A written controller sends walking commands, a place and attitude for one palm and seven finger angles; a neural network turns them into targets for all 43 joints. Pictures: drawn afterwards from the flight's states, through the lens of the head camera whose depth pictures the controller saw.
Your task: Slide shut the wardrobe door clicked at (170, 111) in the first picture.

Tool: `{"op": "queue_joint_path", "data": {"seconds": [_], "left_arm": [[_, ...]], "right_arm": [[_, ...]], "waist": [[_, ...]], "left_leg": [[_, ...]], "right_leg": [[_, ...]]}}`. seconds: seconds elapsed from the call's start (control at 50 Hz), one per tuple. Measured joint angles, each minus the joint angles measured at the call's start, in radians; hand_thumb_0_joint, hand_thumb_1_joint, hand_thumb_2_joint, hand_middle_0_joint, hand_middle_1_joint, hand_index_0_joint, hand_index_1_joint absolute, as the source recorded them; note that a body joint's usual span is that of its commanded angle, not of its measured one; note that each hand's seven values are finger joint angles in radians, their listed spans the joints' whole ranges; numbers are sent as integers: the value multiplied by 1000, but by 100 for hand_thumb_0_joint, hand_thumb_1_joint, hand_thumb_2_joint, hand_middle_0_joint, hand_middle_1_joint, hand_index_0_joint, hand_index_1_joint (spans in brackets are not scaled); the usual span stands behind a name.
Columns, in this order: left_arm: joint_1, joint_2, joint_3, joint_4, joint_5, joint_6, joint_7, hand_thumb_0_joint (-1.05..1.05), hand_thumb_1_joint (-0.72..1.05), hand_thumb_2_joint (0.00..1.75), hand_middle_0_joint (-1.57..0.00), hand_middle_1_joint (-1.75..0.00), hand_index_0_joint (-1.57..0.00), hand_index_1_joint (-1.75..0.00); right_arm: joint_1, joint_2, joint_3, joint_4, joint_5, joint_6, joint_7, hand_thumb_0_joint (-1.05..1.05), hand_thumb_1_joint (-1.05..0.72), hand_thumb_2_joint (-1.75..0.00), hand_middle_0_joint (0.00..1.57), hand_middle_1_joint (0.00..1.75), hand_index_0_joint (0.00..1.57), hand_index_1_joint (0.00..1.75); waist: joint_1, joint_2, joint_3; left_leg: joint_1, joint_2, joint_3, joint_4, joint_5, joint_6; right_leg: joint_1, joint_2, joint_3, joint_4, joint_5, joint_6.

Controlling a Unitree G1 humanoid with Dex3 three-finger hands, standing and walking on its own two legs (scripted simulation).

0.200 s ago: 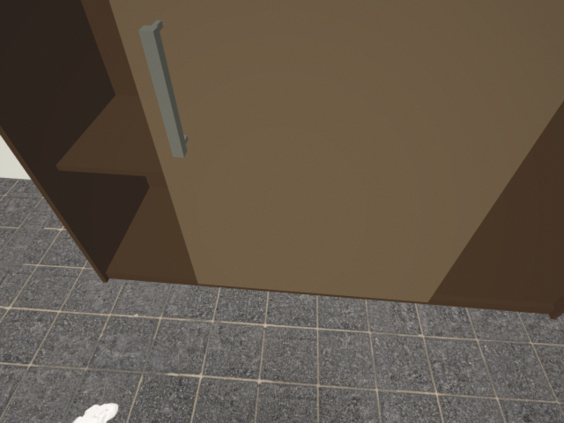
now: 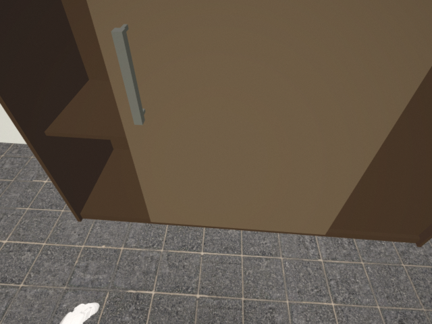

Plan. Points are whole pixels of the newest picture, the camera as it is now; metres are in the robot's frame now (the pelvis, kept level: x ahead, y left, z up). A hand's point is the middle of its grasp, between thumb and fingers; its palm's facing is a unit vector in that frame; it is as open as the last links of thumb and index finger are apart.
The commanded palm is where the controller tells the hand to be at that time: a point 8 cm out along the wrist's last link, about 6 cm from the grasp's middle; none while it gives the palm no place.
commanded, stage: stand and wait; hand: right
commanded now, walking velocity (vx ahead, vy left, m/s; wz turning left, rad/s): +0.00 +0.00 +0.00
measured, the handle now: (132, 78) +0.72 +0.28 +0.11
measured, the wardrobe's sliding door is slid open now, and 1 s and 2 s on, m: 0.39 0.39 0.39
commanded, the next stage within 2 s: look at it before walking up in 0.62 s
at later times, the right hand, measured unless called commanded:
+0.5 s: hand out of the picture +0.04 -0.23 -0.15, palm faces -0.03 +0.94 -0.33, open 7.4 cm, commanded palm none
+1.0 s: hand out of the picture +0.09 -0.22 -0.15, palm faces -0.03 +0.94 -0.33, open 7.4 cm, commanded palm none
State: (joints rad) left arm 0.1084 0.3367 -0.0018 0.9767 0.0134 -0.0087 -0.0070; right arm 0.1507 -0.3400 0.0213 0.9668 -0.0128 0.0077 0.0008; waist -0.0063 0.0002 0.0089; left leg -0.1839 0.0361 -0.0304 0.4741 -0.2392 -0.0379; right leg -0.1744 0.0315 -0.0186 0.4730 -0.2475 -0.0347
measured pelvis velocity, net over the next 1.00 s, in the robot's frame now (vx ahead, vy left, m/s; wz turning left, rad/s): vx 0.00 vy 0.02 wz -0.01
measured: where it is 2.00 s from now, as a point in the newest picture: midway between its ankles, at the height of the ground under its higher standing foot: outside the picture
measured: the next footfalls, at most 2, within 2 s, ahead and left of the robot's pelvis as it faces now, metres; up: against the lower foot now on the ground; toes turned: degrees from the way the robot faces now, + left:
none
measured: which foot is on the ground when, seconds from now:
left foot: down 0.00-1.00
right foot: down 0.00-1.00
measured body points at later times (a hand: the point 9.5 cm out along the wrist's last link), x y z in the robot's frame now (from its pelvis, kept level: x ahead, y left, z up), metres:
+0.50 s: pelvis -0.01 +0.02 +0.00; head -0.01 +0.02 +0.45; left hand +0.04 +0.32 -0.13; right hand +0.05 -0.28 -0.13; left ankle +0.01 +0.15 -0.74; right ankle +0.01 -0.10 -0.74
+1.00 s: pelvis +0.00 +0.02 +0.01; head +0.00 +0.02 +0.46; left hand +0.09 +0.32 -0.12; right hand +0.09 -0.27 -0.12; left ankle +0.01 +0.15 -0.74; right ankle +0.01 -0.10 -0.74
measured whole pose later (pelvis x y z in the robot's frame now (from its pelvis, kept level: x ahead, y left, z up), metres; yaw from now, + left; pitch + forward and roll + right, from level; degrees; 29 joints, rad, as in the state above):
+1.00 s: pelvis +0.00 +0.02 +0.01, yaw +0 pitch -2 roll +0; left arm 0.10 0.34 0.00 1.10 0.01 -0.01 0.00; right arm 0.12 -0.34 0.02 1.06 -0.01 -0.01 0.00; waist 0.00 0.00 0.04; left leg -0.16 0.01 -0.01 0.38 -0.18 -0.01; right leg -0.15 0.00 0.00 0.38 -0.19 0.00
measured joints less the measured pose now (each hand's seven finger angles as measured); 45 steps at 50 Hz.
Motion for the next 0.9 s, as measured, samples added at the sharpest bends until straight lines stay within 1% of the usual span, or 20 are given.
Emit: {"op": "queue_joint_path", "data": {"seconds": [0.18,0.32,0.48,0.72,0.9], "left_arm": [[18,-4,2,52,-3,6,-1,0,90,90,-20,-30,-21,-30],[45,2,7,96,-5,11,-1,1,90,90,-20,-30,-21,-30],[59,7,10,129,-6,10,0,1,90,90,-20,-30,-21,-30],[32,4,7,136,-7,2,1,1,90,90,-20,-30,-21,-30],[3,1,3,127,-7,-2,2,0,90,90,-20,-30,-21,-30]], "right_arm": [[24,14,2,44,0,-4,1,1,-90,-90,20,29,20,30],[37,10,-2,76,2,-5,1,1,-90,-90,20,29,20,30],[30,3,-8,97,4,-9,0,1,-90,-90,20,29,20,30],[-8,1,-8,97,4,-17,-1,1,-91,-90,20,29,20,30],[-28,2,-6,91,4,-19,-1,1,-91,-90,20,29,20,30]], "waist": [[2,1,21],[7,2,37],[11,-1,39],[14,-2,29],[10,0,27]], "left_leg": [[0,-10,8,-34,33,12],[-3,-18,14,-51,49,20],[-4,-24,18,-64,56,25],[8,-28,18,-78,55,28],[21,-28,18,-90,54,28]], "right_leg": [[0,-11,8,-36,36,13],[-6,-19,14,-51,52,22],[-8,-25,18,-61,58,28],[4,-28,18,-75,57,31],[18,-29,18,-88,56,32]]}}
